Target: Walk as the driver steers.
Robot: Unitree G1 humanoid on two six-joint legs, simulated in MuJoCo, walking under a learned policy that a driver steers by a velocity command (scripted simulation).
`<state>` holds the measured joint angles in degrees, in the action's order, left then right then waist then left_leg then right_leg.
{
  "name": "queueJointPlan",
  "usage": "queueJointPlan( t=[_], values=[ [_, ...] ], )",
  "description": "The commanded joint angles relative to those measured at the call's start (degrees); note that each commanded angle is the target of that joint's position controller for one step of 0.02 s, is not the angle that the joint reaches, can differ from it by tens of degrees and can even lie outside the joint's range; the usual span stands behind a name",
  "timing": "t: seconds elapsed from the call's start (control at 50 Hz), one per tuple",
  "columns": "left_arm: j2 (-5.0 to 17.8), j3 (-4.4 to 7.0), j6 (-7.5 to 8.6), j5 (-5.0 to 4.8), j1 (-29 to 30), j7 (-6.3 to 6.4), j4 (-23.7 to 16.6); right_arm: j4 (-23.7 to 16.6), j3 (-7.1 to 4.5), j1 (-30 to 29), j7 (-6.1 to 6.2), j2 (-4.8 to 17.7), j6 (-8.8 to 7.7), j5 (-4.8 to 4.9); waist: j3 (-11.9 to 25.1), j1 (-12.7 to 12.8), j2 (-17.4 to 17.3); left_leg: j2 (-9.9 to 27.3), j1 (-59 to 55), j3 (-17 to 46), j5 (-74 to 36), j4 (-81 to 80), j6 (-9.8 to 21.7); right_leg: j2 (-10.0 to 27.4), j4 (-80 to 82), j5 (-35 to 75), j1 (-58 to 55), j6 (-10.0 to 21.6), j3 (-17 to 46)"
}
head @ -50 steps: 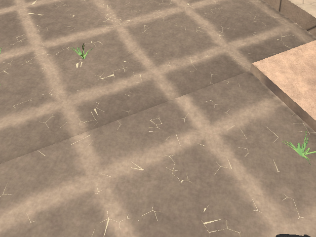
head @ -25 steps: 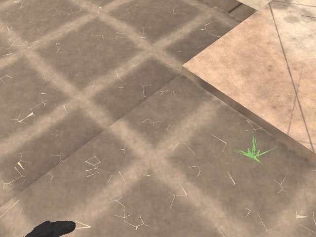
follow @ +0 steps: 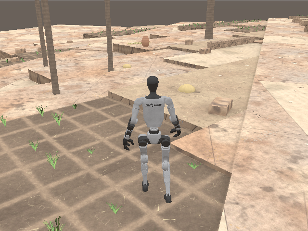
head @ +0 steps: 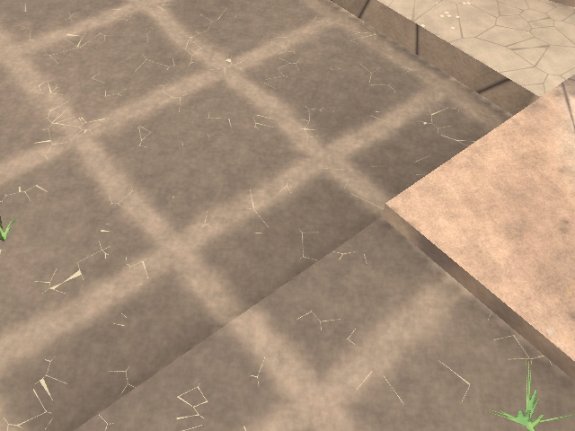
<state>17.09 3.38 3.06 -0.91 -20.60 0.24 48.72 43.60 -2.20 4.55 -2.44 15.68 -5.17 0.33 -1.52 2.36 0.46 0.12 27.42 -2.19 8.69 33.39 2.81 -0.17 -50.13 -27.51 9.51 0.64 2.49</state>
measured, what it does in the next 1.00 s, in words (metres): walks ahead: right foot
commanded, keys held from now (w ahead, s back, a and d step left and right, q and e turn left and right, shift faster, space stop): w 0.44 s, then w+q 0.56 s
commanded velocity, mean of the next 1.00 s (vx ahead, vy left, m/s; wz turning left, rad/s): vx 0.50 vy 0.00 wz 0.20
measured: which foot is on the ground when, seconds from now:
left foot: down 0.00-0.50, up 0.52-1.00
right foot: up 0.00-0.46, down 0.48-1.00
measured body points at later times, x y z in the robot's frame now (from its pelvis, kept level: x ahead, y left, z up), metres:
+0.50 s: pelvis +0.27 -0.03 +0.00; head +0.31 -0.04 +0.45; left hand +0.49 +0.21 -0.08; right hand +0.26 -0.32 -0.14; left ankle +0.10 +0.10 -0.72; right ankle +0.40 -0.13 -0.73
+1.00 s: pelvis +0.53 +0.00 +0.00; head +0.56 +0.01 +0.45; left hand +0.49 +0.28 -0.13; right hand +0.78 -0.19 -0.09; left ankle +0.63 +0.12 -0.71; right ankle +0.40 -0.14 -0.72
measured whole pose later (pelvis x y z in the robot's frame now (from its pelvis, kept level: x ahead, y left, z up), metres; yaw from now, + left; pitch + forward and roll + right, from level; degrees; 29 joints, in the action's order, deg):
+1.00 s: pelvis +0.53 +0.00 +0.00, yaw +15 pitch +1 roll -2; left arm 16.0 4.5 3.5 -0.9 -17.3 1.0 51.8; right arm 41.2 -3.6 5.7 -3.4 14.8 -1.3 1.0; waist -2.0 3.0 -1.3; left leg 2.6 32.0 -3.0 5.3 39.0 5.3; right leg 1.3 -20.2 -24.9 -5.4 -1.5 -16.1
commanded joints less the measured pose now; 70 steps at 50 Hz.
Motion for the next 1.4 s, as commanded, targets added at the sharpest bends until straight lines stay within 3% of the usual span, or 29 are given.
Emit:
queueJointPlan(
  t=[0.02,0.04,0.06,0.12,0.28,0.4,0.44,0.48,0.5,0.52,0.54,0.56,0.58,0.64,0.74,0.9,0.98,1.02,1.04,1.06,1.08,1.1,1.12,1.14,1.18,1.24,1.28,1.32,1.4],
  values=[
    [7.46,1.04,2.69,-1.56,3.27,-0.41,-6.47,0.43,-2.64,14.23,0.50,9.39,0.13,0.27,10.15,-7.51,-7.77,18.82,-36.37,32.52,15.23,-17.45,11.17,3.07,-24.23,1.38,34.80,1.92,3.10],
    [6.94,1.01,2.61,-0.74,5.76,-0.19,-6.94,0.03,-2.13,10.72,0.42,7.98,0.13,-0.31,5.32,-5.99,-4.45,16.69,-28.19,26.85,10.21,-19.18,10.47,5.29,-20.74,5.80,33.24,1.89,1.92],
    [6.51,1.36,2.15,-0.09,5.40,0.00,-6.75,-0.35,-1.63,8.56,0.38,6.35,-0.21,-0.88,3.69,-4.04,-5.42,14.76,-22.89,23.00,5.44,-20.60,9.79,7.20,-17.06,9.06,29.81,1.79,2.37],
    [3.90,1.12,0.66,0.24,2.64,0.19,-5.41,0.21,-1.61,7.82,0.47,6.31,-0.99,-0.77,3.07,-1.72,-6.03,12.55,-17.32,16.38,-3.15,-24.26,10.54,8.10,-12.85,13.10,25.16,0.44,1.59],
    [1.21,-0.03,1.37,0.48,16.58,-0.61,-8.66,3.59,-2.33,13.70,2.09,9.35,-0.12,0.16,-0.94,-5.76,-3.60,10.14,-20.56,6.54,-10.32,-26.54,8.72,6.52,11.85,32.73,27.37,-1.66,-1.14],
    [2.14,-0.25,2.30,-0.10,23.33,-2.54,-11.48,6.49,-2.89,17.75,2.49,10.42,1.73,0.77,-2.93,-7.04,-4.09,14.54,-30.21,7.79,-13.28,-21.96,8.18,4.59,20.25,27.58,28.04,0.67,-1.47],
    [3.82,0.33,2.49,-0.02,19.98,-2.84,-10.74,6.60,-3.24,16.68,2.79,11.19,2.26,0.95,-0.86,-4.57,-5.23,14.95,-32.23,7.65,-22.17,-17.77,7.02,2.97,21.77,23.60,22.44,2.38,-2.60],
    [8.05,2.61,2.67,0.51,5.76,-2.08,-6.63,6.18,-2.52,15.58,2.91,9.64,2.72,0.74,8.35,2.68,-4.11,10.01,-25.98,4.94,-31.44,-0.72,4.38,1.77,23.05,24.89,-0.21,5.43,-3.50],
    [12.66,3.74,2.44,1.25,-4.68,-1.35,-5.09,4.47,-1.05,16.21,2.92,5.99,2.54,-0.87,17.95,5.82,3.94,5.51,-13.18,2.46,-12.29,18.52,2.11,14.07,20.97,25.99,-18.32,9.13,10.03],
    [14.50,3.91,2.18,1.33,-5.14,-1.62,-4.24,4.15,0.40,23.14,2.50,0.30,1.28,0.23,23.51,1.65,18.09,-3.90,7.66,5.09,24.72,34.78,-0.51,24.52,28.53,13.37,-32.68,16.92,35.26],
    [8.58,2.48,2.21,0.80,-3.87,-1.53,-4.98,4.82,-1.26,18.70,2.32,7.52,0.48,1.68,18.58,4.30,10.00,-0.69,13.34,11.03,24.63,40.11,-0.15,22.83,31.87,5.87,-28.54,14.51,34.15],
    [6.63,1.78,2.32,0.73,0.05,-1.25,-5.26,3.19,-2.07,13.96,2.22,9.56,0.09,2.64,10.77,3.63,7.67,1.88,15.76,9.80,19.02,39.92,0.31,21.28,33.22,7.51,-21.15,12.06,25.30],
    [5.40,1.34,2.45,0.94,3.91,-1.24,-5.51,2.95,-2.07,11.98,2.52,8.79,0.17,2.38,7.08,1.72,3.96,4.53,13.48,8.66,13.87,37.65,-0.10,19.03,35.09,12.07,-13.82,10.78,19.33],
    [2.73,0.86,3.43,1.80,8.49,-1.30,-4.80,3.72,-2.48,14.21,2.59,5.93,2.12,1.79,2.94,-2.06,5.64,7.53,6.61,8.84,6.77,32.86,-1.38,15.18,40.33,20.69,-3.02,9.54,8.03],
    [4.76,1.63,4.01,2.09,7.86,-0.43,-2.20,1.46,-2.57,10.26,2.61,3.94,3.68,1.21,-0.72,-2.49,3.11,7.54,11.97,9.48,-3.64,23.90,-2.69,14.47,43.28,29.71,-2.18,9.68,-2.66],
    [7.70,2.72,2.23,0.73,3.48,0.60,0.41,-4.72,-1.86,-1.90,-0.26,2.27,2.98,0.77,-3.64,1.55,1.47,5.29,10.93,1.34,-11.47,5.99,-0.64,15.38,39.78,36.61,-10.11,8.23,-12.53],
    [10.36,3.77,0.68,-0.49,7.20,1.21,-1.02,-5.41,-3.78,4.38,-1.13,5.97,3.60,0.53,0.72,-4.03,4.50,0.58,1.50,-3.42,0.93,7.48,3.85,17.08,25.86,66.29,-13.88,6.06,-14.99],
    [10.30,3.63,0.46,-1.18,9.20,1.20,-1.60,-1.83,-6.78,19.69,-0.22,11.17,4.00,1.04,7.47,-12.68,2.27,-3.33,-20.64,-3.44,-2.08,0.01,7.69,13.39,2.44,63.41,-5.28,3.34,-16.37],
    [4.55,1.97,1.11,1.65,2.47,0.71,-2.49,-1.45,-8.16,21.08,1.11,17.27,4.46,1.85,10.27,-8.33,-13.67,8.04,-37.17,16.64,-4.82,-0.72,13.81,6.23,-18.40,18.29,15.14,0.35,-16.15],
    [1.36,0.33,3.57,1.38,0.52,-0.39,-5.02,-4.63,-7.08,19.16,0.69,17.67,2.98,1.49,19.41,-5.06,-18.27,18.08,-48.76,48.64,6.89,-11.74,24.97,-3.57,-32.79,-9.83,32.39,-0.87,-3.56],
    [7.05,1.63,5.33,-1.27,10.57,-1.04,-6.83,-4.47,-5.68,20.55,0.07,12.33,2.02,1.20,16.14,-9.80,-8.47,17.25,-46.08,45.93,6.55,-17.38,21.13,-0.40,-32.72,-4.85,37.93,0.92,2.83],
    [7.05,1.59,5.89,-2.01,13.71,-1.09,-8.47,-4.32,-5.24,17.66,-0.02,10.93,1.39,1.03,9.46,-7.98,-4.98,15.65,-39.17,38.46,2.65,-17.26,18.56,1.86,-28.01,0.84,38.69,2.11,2.64],
    [6.43,1.56,5.68,-0.61,12.94,-0.59,-7.75,-5.17,-4.64,13.50,0.00,9.14,1.07,1.05,6.17,-4.99,-0.21,13.90,-31.31,32.60,-3.96,-16.68,16.70,4.29,-23.18,4.25,35.10,1.65,2.82],
    [6.97,1.97,5.08,0.74,11.80,-0.27,-7.29,-6.08,-4.15,10.64,0.37,7.69,1.01,0.71,5.27,-3.11,-0.95,12.50,-25.42,28.50,-9.14,-17.05,15.96,5.99,-18.92,6.22,30.54,0.91,3.17],
    [6.91,2.33,3.43,0.98,10.83,-0.18,-7.49,-7.28,-3.84,8.39,1.09,7.48,1.02,0.48,3.55,-1.10,-1.43,9.90,-18.77,24.02,-15.15,-18.96,15.03,6.71,-12.60,8.30,25.80,-0.57,2.66],
    [3.59,1.22,2.14,1.93,15.04,0.27,-9.31,-6.71,-4.73,10.17,2.86,10.32,1.64,0.63,2.18,-1.60,-1.26,6.58,-13.66,16.35,-32.36,-16.98,12.97,4.12,-0.19,15.09,23.64,-3.49,0.02],
    [2.10,0.49,2.22,2.34,15.73,-0.35,-9.21,-6.47,-5.21,10.91,3.81,10.74,2.98,0.48,5.29,-2.48,-3.81,4.25,-12.35,13.26,-36.34,-13.53,10.53,1.79,4.94,26.54,18.81,-3.73,-0.51],
    [3.69,0.84,2.62,1.99,17.07,-1.26,-9.18,-6.18,-4.88,12.41,4.81,9.16,3.89,0.77,7.47,-3.70,-4.12,3.94,-13.97,14.85,-31.55,-9.93,8.65,0.58,7.62,35.15,18.29,-3.09,1.00],
    [3.49,0.62,3.23,1.95,24.93,-2.47,-12.38,-5.60,-4.84,14.22,5.86,7.83,4.86,1.14,4.11,-6.26,-3.58,1.82,-14.56,20.70,-8.62,-3.79,6.38,-1.68,23.51,39.23,18.35,-2.63,3.01]
  ],
)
